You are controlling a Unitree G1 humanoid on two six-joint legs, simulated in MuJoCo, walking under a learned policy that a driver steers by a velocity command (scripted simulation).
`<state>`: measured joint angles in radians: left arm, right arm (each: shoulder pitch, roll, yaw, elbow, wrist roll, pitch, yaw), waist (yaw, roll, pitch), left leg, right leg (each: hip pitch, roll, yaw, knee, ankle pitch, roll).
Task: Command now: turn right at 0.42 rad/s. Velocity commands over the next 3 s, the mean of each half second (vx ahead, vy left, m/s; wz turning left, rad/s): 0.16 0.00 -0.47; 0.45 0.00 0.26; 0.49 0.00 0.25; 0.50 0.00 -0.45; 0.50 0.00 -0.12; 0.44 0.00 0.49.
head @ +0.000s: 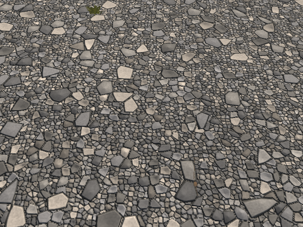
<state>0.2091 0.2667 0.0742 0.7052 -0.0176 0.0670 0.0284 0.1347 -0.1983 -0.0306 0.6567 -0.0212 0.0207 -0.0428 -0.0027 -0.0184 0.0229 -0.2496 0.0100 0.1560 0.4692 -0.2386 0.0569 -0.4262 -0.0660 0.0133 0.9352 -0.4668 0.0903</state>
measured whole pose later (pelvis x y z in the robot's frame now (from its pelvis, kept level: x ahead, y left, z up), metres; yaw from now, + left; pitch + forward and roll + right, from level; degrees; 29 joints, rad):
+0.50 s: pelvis +0.05 -0.05 +0.01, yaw -14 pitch +6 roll +1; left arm 0.33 0.19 0.02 0.70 0.05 -0.12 -0.07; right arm 0.26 -0.28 -0.03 0.74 -0.06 -0.06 0.02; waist 0.03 0.01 -0.09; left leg -0.62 0.04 -0.03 0.87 -0.20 -0.08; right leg -0.20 0.05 0.10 0.36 -0.25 -0.06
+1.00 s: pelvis +0.32 -0.02 +0.00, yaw -5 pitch +4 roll +1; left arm 0.12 0.23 -0.01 0.70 0.02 -0.10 -0.01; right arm 0.44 -0.17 0.01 0.84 0.01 -0.10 0.04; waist -0.07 -0.03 -0.07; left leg -0.11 -0.12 -0.08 0.33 -0.29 0.09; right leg -0.73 -0.07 0.05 0.82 -0.09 0.05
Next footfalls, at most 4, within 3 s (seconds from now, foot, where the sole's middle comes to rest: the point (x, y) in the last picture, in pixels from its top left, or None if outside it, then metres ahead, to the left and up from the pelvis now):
0.14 right None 0.02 -0.14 -0.77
0.70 left None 0.28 0.06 -0.77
1.16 right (188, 197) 0.62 -0.15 -0.77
1.58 left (129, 170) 0.76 0.13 -0.77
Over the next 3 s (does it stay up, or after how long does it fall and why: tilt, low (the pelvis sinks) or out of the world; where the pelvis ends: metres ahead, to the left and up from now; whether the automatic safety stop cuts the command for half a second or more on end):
stays up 1.36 -0.17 0.00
